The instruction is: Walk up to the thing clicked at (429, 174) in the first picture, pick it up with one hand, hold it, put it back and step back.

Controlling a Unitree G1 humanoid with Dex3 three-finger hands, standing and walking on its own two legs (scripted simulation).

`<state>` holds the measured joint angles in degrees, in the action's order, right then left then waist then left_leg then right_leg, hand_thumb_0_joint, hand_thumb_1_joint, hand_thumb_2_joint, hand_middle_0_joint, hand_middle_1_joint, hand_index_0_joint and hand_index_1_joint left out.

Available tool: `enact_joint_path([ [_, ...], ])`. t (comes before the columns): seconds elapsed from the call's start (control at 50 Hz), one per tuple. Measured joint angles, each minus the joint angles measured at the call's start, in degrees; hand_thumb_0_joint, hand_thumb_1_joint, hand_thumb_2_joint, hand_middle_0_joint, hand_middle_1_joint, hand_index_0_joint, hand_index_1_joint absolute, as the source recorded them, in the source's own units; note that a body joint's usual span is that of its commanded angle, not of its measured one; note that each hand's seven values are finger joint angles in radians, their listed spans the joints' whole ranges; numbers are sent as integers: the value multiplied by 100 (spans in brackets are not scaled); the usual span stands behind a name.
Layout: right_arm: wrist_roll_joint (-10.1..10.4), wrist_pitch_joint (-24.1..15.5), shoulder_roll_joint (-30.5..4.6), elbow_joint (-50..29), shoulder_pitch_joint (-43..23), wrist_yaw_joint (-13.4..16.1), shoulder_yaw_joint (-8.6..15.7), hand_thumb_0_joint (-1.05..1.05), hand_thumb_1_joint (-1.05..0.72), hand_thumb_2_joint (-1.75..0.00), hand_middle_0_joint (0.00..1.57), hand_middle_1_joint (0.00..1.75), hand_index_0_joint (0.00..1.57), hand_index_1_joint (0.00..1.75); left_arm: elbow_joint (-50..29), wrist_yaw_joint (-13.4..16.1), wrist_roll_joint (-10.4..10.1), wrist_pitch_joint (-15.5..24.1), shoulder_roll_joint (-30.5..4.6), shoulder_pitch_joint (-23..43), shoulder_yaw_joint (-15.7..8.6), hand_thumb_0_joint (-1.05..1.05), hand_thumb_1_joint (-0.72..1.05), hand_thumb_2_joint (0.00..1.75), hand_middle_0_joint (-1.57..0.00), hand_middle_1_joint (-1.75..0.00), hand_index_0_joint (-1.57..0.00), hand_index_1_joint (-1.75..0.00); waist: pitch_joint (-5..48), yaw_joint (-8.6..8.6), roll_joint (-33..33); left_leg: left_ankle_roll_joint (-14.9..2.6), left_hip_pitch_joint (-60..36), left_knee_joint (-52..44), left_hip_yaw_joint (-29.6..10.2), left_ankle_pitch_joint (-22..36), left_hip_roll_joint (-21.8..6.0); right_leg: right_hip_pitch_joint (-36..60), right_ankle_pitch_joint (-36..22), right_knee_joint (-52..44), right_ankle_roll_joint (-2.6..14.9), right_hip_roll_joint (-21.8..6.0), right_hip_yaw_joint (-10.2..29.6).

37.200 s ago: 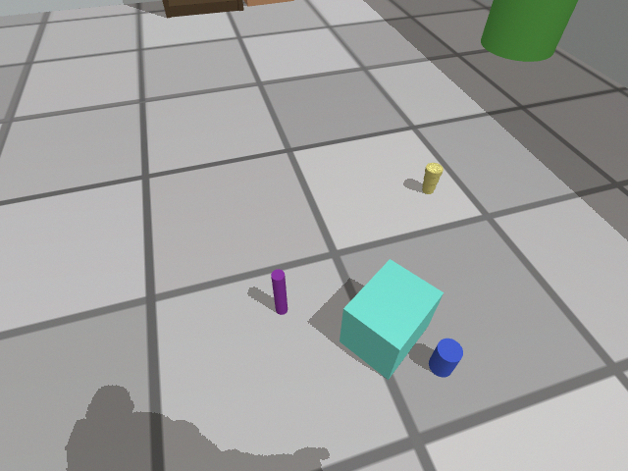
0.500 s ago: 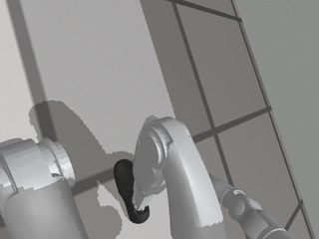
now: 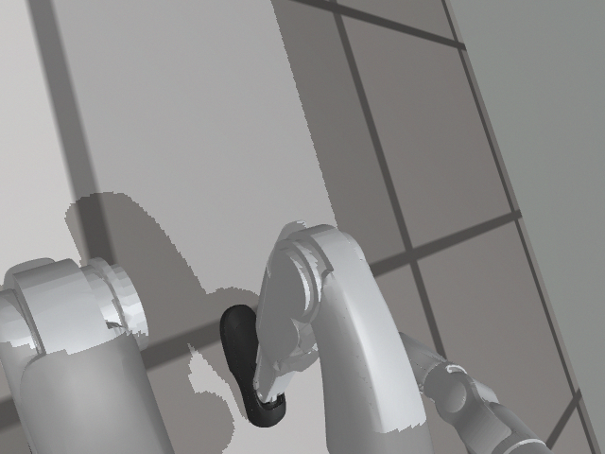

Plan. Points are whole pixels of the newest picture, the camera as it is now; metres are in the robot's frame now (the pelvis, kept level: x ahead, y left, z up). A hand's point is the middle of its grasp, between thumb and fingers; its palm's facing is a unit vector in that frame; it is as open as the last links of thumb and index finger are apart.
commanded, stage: withdraw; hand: left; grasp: from the side
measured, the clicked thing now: out of the picture +0.42 +0.30 -0.22
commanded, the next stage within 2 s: rise in 0.12 s
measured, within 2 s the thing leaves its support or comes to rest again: neither
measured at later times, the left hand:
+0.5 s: hand out of the picture +0.34 +0.41 -0.05, palm faces +0.41 -0.86 -0.31, open 17.4 cm
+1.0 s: hand out of the picture +0.24 +0.33 +0.15, palm faces +0.38 -0.81 -0.44, open 17.3 cm
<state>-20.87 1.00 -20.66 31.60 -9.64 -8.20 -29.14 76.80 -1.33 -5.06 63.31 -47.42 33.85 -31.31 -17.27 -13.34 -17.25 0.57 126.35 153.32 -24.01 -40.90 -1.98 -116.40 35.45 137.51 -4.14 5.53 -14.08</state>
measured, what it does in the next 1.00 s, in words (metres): rises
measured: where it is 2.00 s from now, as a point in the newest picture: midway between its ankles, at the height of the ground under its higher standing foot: (183, 429)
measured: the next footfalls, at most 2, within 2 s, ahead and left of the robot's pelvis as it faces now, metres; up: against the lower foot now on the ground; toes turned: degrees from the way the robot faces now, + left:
none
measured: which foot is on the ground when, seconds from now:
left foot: down 0.00-1.00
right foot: down 0.00-1.00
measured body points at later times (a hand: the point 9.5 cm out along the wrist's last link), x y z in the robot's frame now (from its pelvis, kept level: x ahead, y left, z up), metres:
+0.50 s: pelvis +0.01 -0.01 +0.05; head +0.17 +0.15 +0.44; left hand +0.31 +0.45 -0.03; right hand +0.21 -0.23 -0.03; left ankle +0.08 +0.12 -0.25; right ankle +0.15 -0.13 -0.25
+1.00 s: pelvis +0.04 -0.03 +0.25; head +0.19 +0.05 +0.66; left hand +0.22 +0.37 +0.18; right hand +0.29 -0.22 +0.14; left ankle +0.08 +0.12 -0.25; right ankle +0.14 -0.13 -0.25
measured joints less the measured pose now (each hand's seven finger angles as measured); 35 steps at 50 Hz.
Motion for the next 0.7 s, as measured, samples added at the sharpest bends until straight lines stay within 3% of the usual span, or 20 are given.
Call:
enact_joint_path([
  [0.1,192,94,56,40,281,23,321,0,-90,-90,21,30,21,30,-861,-242,-41,-484,82,-170,-23,-1,-49,8,-8,-2,-7,-3,278,144,165,3,56,-119,128,34,18,-54,46,-22,47,-77,70],
  [0.26,739,108,43,122,578,89,862,0,-90,-90,21,30,21,30,-1390,-867,-453,-1398,301,-374,300,-1,-53,5,-5,-1,-5,-1,957,340,680,-121,235,-458,510,163,-4,-218,105,-157,104,-206,296],
  [0.36,1116,243,269,188,716,154,1378,0,-89,-90,21,30,21,30,-1385,-754,350,-2243,395,-342,347,-1,-54,6,-5,-2,-5,-2,1247,503,833,-151,229,-739,776,213,-71,-309,106,-275,177,-257,472],
  [0.46,1425,415,463,223,930,242,1753,0,-91,-90,21,30,21,30,-1904,-560,840,-3132,465,-489,247,-1,-54,8,-6,-4,-6,-4,1597,613,1037,-148,187,-1145,1055,260,-70,-352,154,-482,186,-367,659],
  [0.56,1691,554,559,265,1169,327,2168,0,-91,-90,21,30,21,30,-2466,-310,951,-3898,475,-723,243,-1,-52,8,-6,-5,-6,-6,1961,773,1316,-155,114,-1600,1343,305,-74,-382,200,-743,224,-463,858],
  [0.7,2068,715,573,256,1363,465,2682,1,-90,-90,20,30,21,30,-3728,-47,874,-4984,1129,-1602,715,-1,-52,7,-5,-6,-6,-6,2351,1076,1649,-147,-382,-2478,1717,317,-135,-91,213,-1393,138,-526,1127],
])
